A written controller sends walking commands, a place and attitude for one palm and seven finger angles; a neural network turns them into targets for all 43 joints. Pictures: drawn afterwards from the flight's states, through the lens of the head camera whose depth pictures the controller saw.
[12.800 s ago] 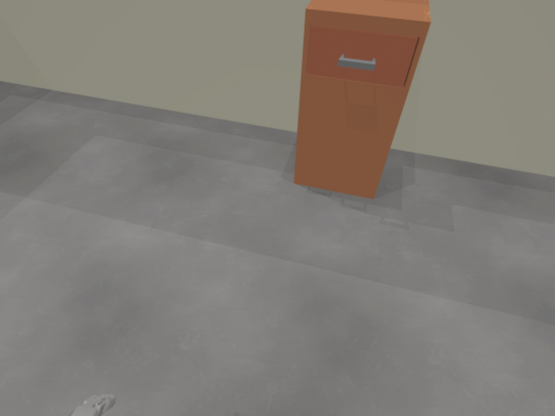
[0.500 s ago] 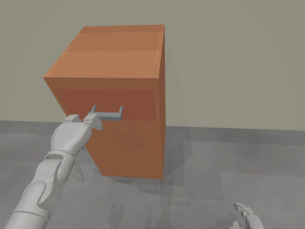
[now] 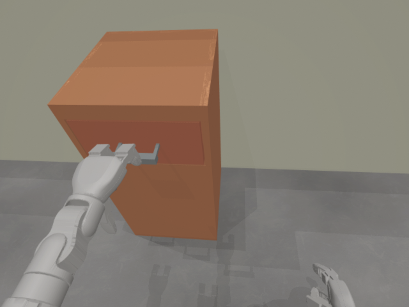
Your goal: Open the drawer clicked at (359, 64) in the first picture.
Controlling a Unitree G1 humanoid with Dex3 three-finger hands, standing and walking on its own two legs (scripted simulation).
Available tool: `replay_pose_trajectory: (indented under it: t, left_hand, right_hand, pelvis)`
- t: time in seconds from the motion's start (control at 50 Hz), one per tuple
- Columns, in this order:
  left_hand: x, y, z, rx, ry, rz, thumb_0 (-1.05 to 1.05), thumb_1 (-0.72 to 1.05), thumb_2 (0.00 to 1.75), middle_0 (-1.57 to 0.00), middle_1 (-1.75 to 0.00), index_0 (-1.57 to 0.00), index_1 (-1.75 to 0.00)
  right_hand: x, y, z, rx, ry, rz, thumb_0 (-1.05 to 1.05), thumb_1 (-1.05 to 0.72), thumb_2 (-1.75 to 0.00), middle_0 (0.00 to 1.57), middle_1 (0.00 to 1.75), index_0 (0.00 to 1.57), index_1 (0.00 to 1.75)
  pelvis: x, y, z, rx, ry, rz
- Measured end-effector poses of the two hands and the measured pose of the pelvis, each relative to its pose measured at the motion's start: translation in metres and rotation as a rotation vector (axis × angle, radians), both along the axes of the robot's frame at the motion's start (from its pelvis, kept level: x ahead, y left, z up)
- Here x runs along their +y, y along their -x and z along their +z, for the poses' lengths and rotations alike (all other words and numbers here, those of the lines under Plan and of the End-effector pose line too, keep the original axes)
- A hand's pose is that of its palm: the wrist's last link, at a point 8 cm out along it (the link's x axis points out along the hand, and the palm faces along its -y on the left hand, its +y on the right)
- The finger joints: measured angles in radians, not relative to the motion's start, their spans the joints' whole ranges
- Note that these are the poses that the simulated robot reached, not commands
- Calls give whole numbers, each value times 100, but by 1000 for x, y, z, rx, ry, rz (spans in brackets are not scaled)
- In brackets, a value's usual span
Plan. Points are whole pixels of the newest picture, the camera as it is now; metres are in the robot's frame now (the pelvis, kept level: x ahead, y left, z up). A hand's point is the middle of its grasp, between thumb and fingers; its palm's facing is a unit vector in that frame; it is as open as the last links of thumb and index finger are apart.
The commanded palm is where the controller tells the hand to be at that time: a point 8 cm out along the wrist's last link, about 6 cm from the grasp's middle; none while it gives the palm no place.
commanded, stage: move the hooked fingers above the handle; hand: left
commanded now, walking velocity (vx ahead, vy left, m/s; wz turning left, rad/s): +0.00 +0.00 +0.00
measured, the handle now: (136, 152) +0.51 +0.27 -0.05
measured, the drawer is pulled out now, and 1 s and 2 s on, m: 0.00 0.00 0.00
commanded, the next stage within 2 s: none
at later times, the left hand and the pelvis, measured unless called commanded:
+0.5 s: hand (117, 170) +0.37 +0.24 +0.05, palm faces +0.04 -0.06 -1.00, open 13.8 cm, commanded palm +0.35 +0.25 +0.10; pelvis +0.00 +0.01 -0.01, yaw -1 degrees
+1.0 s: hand (126, 155) +0.44 +0.25 +0.02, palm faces -0.02 +0.01 -1.00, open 13.8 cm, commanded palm +0.42 +0.25 +0.07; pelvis -0.01 +0.01 -0.02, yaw -2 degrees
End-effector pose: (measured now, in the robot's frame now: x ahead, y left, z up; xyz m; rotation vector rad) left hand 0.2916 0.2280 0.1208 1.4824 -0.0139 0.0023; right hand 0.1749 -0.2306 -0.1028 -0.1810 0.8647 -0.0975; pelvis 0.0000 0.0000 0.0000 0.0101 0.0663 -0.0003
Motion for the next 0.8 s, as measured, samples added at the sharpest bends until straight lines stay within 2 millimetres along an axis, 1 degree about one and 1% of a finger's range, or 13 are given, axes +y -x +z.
replay_pose_trajectory:
  t: [0.04,0.1,0.18,0.22,0.3,0.4,0.44,0.52,0.58,0.62,0.72,0.8]
  left_hand:
    - [2,-5,2,-33,-2,6,0,-49,30,-32,-120,-32,-120]
    - [11,-14,1,-52,-12,53,0,-49,30,-32,-120,-32,-120]
    - [25,-24,-6,-14,-33,122,0,-49,30,-31,-120,-32,-120]
    - [27,-27,-10,15,-34,130,0,-49,30,-31,-120,-32,-120]
    - [19,-34,-18,50,-18,75,-1,-49,30,-31,-120,-32,-120]
    - [9,-45,-20,16,-10,-3,0,-49,30,-32,-120,-32,-120]
    - [11,-50,-20,-7,-13,0,0,-49,30,-32,-120,-32,-120]
    - [21,-61,-21,-30,-38,55,0,-49,30,-32,-120,-32,-120]
    - [27,-67,-24,-11,-58,95,0,-49,30,-31,-120,-32,-120]
    - [27,-71,-27,14,-64,103,0,-49,30,-31,-120,-32,-120]
    - [16,-82,-35,67,-57,51,0,-49,30,-31,-120,-32,-120]
    - [5,-95,-38,51,-49,-9,0,-49,30,-32,-120,-32,-120]
  right_hand:
    - [0,0,-2,10,-1,-2,1,-90,-90,20,30,20,30]
    - [0,2,-6,33,-4,-9,1,-90,-90,20,30,20,30]
    - [-2,9,-10,67,-5,-26,1,-90,-90,20,30,20,30]
    - [-4,13,-12,82,0,-37,1,-90,-90,21,30,20,30]
    - [-9,23,-15,106,18,-61,1,-90,-90,21,30,20,30]
    - [-13,36,-19,136,36,-94,1,-90,-90,20,30,20,30]
    - [-14,43,-21,150,37,-105,1,-90,-90,20,30,20,30]
    - [-15,57,-26,180,31,-124,1,-90,-90,20,30,20,30]
    - [-15,68,-29,204,26,-136,1,-90,-90,20,30,20,30]
    - [-15,75,-31,218,26,-145,1,-90,-90,20,30,20,30]
    - [-18,92,-33,246,41,-170,1,-90,-90,21,30,20,30]
    - [-21,106,-34,265,56,-194,1,-90,-90,21,30,20,30]
  pelvis:
    - [0,-1,-1,8,1,1]
    - [0,-3,-2,21,2,-1]
    - [1,-6,-3,36,2,-4]
    - [2,-7,-4,41,3,-4]
    - [5,-9,-5,49,5,-5]
    - [8,-7,-8,64,7,-11]
    - [8,-6,-9,71,8,-12]
    - [9,-3,-12,87,10,-15]
    - [10,-1,-13,97,12,-15]
    - [10,0,-13,101,13,-15]
    - [12,3,-15,107,15,-15]
    - [12,7,-18,120,16,-18]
